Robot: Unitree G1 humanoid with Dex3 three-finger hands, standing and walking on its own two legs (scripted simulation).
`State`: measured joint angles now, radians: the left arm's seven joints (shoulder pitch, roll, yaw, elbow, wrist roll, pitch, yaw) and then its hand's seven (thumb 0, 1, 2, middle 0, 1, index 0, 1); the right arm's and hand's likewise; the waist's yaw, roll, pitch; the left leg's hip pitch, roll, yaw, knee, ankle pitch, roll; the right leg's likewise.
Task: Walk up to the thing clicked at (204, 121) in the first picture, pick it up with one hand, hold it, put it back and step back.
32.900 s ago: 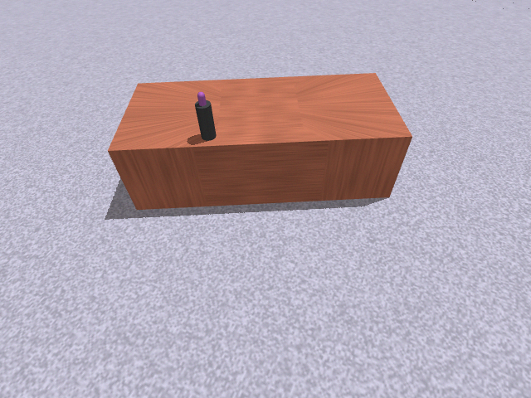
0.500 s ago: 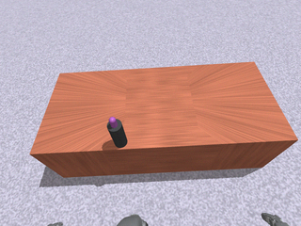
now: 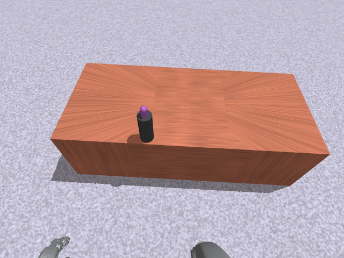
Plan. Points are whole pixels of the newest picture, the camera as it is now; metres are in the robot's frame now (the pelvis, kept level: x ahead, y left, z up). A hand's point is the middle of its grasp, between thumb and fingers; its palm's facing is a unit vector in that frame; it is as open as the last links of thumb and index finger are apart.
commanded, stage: step back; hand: left
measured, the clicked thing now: (145, 123) +0.67 +0.15 -0.27
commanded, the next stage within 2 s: none
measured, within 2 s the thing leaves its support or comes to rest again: neither
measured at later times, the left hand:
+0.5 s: hand out of the picture -0.06 +0.24 -0.13, palm faces -0.01 -0.90 -0.44, open 7.4 cm
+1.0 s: hand out of the picture -0.27 +0.21 -0.14, palm faces -0.04 -0.91 -0.42, open 7.4 cm
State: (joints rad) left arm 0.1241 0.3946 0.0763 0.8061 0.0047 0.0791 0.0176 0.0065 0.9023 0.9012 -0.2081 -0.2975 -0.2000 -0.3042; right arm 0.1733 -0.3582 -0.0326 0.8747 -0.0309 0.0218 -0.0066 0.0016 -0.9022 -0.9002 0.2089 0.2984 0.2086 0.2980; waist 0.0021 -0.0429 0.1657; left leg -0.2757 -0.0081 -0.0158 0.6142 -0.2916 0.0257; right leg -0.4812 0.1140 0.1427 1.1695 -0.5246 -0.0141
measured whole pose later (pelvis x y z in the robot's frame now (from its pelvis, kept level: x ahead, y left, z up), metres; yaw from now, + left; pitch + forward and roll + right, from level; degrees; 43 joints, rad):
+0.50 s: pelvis -0.16 -0.03 +0.00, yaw +0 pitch -2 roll +1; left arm 0.17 0.37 0.06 0.80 0.04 0.05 0.01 0.01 0.90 0.90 -0.21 -0.30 -0.20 -0.30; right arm 0.20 -0.41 -0.05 0.87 -0.01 0.05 -0.02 0.00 -0.90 -0.90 0.21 0.30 0.21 0.30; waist 0.02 0.02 0.15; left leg -0.38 -0.07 -0.07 0.96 -0.52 -0.02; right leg -0.34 -0.04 -0.01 0.67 -0.30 0.00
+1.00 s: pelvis -0.34 -0.06 -0.01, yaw -3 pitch -2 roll +1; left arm 0.21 0.36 0.05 0.90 0.03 0.04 0.00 0.01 0.90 0.90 -0.21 -0.30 -0.20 -0.30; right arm 0.10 -0.41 -0.05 0.86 -0.01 0.07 -0.02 0.00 -0.90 -0.90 0.21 0.30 0.21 0.30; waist 0.05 0.03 0.13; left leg -0.54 -0.06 -0.12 0.99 -0.46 -0.01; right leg -0.26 0.01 0.03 0.68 -0.39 -0.02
